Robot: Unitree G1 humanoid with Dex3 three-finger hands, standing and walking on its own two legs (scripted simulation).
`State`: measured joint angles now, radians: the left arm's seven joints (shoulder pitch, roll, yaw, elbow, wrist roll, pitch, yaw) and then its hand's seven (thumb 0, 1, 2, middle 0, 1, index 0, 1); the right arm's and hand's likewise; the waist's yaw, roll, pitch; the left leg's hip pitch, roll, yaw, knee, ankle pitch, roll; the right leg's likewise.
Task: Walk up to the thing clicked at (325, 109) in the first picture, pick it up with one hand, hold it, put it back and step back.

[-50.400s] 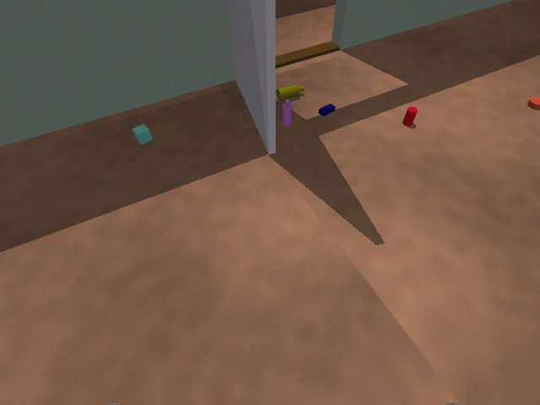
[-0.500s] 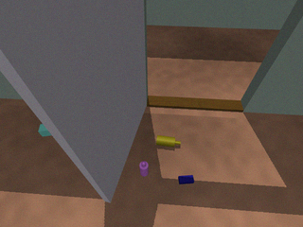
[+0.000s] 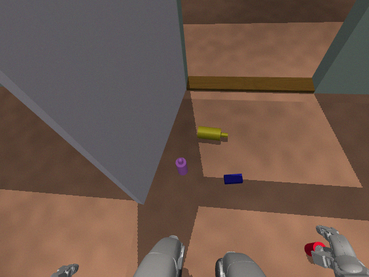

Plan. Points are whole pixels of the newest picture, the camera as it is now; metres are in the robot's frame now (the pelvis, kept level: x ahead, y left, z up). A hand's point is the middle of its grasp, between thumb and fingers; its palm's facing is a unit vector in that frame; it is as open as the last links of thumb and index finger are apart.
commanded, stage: step back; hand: right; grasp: from above
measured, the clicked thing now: (233, 179) +0.54 -0.18 -0.75
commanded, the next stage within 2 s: none
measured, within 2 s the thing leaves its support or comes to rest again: neither
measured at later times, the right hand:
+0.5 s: hand out of the picture +0.01 -0.24 -0.13, palm faces -0.08 +0.91 -0.41, open 7.4 cm
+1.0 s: hand out of the picture -0.15 -0.26 -0.16, palm faces -0.09 +0.92 -0.38, open 7.4 cm
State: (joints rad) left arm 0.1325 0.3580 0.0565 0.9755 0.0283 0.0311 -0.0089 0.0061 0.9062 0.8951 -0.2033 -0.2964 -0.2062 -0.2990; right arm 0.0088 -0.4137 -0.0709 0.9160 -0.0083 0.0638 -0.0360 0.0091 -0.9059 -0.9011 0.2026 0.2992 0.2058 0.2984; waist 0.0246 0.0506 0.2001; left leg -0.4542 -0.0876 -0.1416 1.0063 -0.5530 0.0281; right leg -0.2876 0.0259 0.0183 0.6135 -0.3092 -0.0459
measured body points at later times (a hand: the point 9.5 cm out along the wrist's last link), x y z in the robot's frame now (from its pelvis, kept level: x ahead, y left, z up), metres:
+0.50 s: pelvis -0.11 +0.01 +0.00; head -0.05 +0.04 +0.45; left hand -0.03 +0.33 -0.13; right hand +0.01 -0.29 -0.11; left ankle -0.08 +0.13 -0.73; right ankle -0.12 -0.13 -0.65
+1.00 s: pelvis -0.26 +0.01 +0.00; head -0.19 -0.01 +0.44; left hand -0.15 +0.32 -0.10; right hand -0.15 -0.31 -0.13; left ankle -0.32 +0.15 -0.69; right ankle -0.18 -0.12 -0.73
